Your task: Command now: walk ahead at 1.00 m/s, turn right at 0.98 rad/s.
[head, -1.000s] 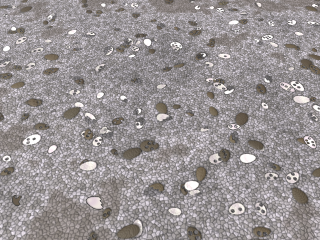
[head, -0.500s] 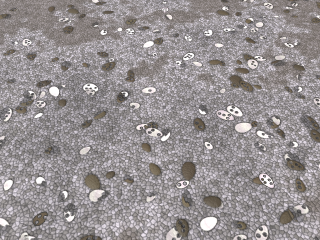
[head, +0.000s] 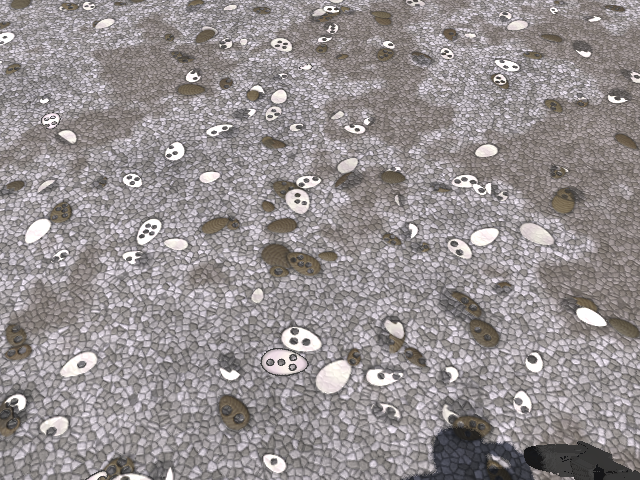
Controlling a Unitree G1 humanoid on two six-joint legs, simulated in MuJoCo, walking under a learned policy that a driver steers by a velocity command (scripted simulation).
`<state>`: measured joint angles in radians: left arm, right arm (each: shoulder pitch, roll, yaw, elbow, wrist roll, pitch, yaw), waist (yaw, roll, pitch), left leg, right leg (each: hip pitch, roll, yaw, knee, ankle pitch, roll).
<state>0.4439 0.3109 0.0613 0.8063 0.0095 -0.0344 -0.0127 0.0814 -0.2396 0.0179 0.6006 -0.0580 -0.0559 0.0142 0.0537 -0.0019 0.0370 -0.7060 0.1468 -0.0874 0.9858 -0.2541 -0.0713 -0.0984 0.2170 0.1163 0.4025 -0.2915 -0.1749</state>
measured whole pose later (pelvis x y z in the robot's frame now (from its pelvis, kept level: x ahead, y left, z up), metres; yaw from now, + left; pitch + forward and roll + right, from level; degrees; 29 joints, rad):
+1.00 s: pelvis +0.60 +0.00 +0.00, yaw -7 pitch +1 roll -3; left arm 0.08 0.29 0.08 0.76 -0.01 0.00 0.03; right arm 0.19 -0.31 -0.08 0.67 0.02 0.06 0.01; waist -0.01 0.01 0.04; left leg -0.44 0.10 0.07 0.72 -0.23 -0.01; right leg -0.25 -0.10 -0.29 0.51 -0.25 0.02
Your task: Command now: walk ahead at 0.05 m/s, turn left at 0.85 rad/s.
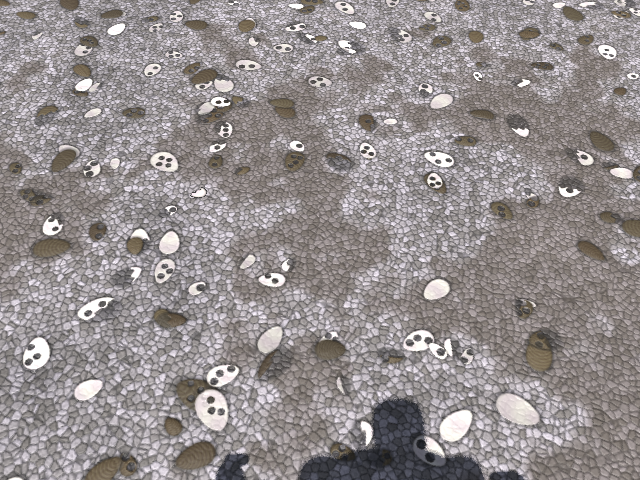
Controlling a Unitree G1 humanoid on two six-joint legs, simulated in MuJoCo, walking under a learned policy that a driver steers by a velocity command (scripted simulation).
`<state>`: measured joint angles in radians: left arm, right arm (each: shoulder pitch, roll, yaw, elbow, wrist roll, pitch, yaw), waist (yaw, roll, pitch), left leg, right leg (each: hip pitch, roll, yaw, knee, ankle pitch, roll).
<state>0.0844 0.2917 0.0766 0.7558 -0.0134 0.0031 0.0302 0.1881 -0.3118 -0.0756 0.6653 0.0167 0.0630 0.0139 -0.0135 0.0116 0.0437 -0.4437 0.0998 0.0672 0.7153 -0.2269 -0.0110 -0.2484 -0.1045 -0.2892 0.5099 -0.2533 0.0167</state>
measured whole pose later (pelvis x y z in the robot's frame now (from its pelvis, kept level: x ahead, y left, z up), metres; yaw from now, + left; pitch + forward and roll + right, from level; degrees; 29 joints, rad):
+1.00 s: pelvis +0.14 -0.04 -0.01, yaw +0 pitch +3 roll +1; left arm 0.06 0.30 0.08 0.59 -0.01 0.03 -0.03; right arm 0.23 -0.32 -0.10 0.69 0.01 -0.01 -0.02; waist -0.05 0.02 0.06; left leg -0.20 0.11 0.11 0.62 -0.44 -0.04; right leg -0.43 -0.01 -0.02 0.59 -0.19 -0.02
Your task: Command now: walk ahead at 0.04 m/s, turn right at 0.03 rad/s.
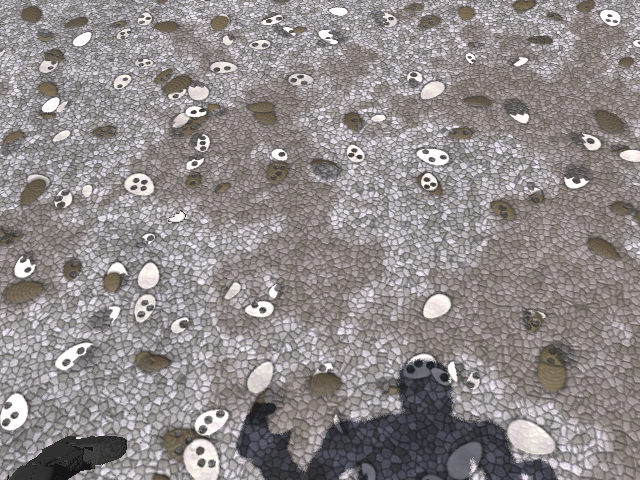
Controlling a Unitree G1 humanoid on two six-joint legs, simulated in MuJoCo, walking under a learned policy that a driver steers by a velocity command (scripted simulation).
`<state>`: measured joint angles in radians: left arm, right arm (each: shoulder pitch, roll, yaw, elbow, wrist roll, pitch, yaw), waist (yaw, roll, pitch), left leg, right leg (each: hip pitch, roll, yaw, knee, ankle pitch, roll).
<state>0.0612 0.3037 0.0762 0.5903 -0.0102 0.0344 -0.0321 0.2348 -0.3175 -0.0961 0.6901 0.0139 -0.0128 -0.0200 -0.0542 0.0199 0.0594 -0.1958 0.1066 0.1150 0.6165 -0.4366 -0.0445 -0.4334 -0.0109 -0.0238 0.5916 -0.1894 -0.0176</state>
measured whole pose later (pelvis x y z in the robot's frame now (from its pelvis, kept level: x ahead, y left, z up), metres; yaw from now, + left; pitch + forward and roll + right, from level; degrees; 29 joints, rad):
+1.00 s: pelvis +0.08 +0.03 +0.01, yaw +38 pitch +1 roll -1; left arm 0.17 0.27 0.06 0.75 0.01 0.00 -0.02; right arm 0.09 -0.25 -0.03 0.59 -0.04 0.02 -0.02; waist 0.03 0.02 0.01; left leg -0.29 -0.08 -0.18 0.61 -0.33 0.00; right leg -0.32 0.04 0.06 0.57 -0.26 0.00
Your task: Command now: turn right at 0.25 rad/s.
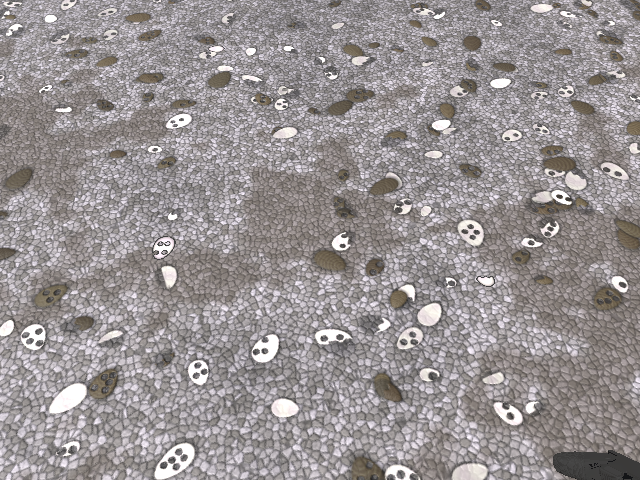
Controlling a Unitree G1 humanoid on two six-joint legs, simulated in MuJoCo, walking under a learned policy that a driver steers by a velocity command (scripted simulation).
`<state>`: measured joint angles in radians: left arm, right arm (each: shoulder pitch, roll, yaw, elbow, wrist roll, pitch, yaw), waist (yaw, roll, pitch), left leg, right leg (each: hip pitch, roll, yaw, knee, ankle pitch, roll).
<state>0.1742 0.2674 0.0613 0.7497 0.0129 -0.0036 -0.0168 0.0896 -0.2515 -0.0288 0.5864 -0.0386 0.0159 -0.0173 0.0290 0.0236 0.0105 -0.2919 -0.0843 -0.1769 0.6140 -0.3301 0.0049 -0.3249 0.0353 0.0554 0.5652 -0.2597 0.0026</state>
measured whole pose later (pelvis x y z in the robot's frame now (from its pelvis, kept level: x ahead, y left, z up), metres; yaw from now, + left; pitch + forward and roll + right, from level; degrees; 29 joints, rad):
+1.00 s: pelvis -0.01 -0.04 +0.01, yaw -32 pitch +1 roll +0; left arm 0.07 0.21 0.03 0.67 0.02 0.02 0.03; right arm 0.23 -0.32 -0.08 0.74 0.03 0.06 -0.03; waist -0.04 0.03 0.05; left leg -0.50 0.08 0.01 1.05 -0.41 -0.11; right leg -0.23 -0.02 -0.16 0.45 -0.24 -0.06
